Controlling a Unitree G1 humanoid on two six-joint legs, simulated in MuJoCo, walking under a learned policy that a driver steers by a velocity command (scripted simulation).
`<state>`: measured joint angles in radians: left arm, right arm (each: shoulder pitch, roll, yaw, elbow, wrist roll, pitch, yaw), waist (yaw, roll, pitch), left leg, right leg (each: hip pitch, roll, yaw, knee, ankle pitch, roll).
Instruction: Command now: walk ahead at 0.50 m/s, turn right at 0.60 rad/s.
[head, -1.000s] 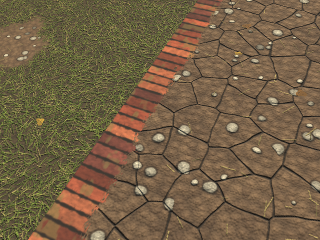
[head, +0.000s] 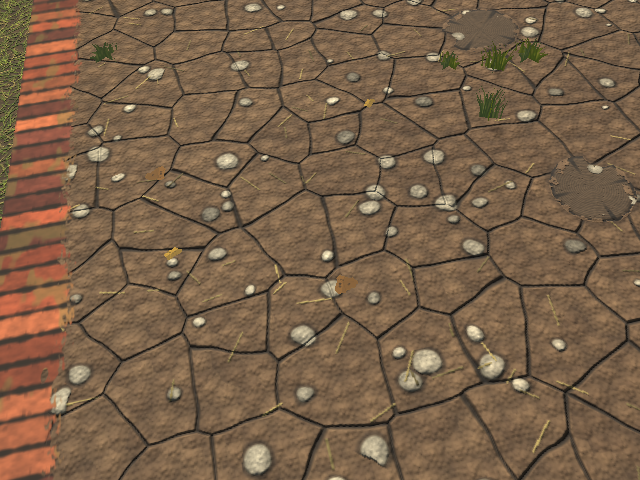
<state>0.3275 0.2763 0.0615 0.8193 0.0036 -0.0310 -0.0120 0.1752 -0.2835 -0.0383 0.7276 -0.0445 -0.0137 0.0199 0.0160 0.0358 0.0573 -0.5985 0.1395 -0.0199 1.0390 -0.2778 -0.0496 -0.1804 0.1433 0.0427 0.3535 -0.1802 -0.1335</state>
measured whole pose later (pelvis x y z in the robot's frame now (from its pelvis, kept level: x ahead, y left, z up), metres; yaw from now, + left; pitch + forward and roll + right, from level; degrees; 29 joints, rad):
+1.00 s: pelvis +0.54 -0.01 +0.00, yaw +7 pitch +1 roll -1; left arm 0.31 0.25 0.03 0.81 0.02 -0.10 0.01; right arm 0.25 -0.32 -0.08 0.77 -0.04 0.00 0.05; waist 0.02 0.06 0.00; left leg -0.57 0.03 -0.03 1.07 -0.27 0.03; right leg -0.14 0.02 -0.11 0.32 -0.20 -0.04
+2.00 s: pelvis +0.84 +0.02 -0.01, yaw -19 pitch +1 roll +1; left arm 0.21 0.26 0.08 0.78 0.01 0.04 -0.01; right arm 0.16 -0.26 -0.05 0.76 -0.03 0.06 -0.03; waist 0.03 0.02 0.07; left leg -0.48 0.03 -0.05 0.94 -0.41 -0.04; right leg -0.35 0.13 0.07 0.43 -0.08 -0.11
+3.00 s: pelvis +0.86 +0.07 -0.01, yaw -21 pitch +0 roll -1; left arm 0.22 0.32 0.07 0.86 0.04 0.01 0.00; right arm 0.26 -0.30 -0.07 0.79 -0.02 0.02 0.06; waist -0.01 -0.04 0.02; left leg -0.24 -0.02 0.05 0.57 -0.36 0.09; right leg -0.20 -0.06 -0.11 0.65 -0.47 -0.02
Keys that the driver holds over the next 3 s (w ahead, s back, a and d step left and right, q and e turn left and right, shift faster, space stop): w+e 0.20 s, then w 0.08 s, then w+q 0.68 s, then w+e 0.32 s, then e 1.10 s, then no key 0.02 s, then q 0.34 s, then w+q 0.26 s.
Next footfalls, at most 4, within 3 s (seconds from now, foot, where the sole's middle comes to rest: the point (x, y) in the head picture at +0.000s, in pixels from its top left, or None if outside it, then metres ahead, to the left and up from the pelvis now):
0.30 left None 0.36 0.12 -0.78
0.76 right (406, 427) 0.57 -0.11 -0.78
1.24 left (292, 335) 0.79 0.14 -0.78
1.70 right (375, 281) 0.94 -0.06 -0.78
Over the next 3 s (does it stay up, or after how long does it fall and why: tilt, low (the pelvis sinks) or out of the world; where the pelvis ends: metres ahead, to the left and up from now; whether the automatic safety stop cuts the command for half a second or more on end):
stays up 0.86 0.07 -0.01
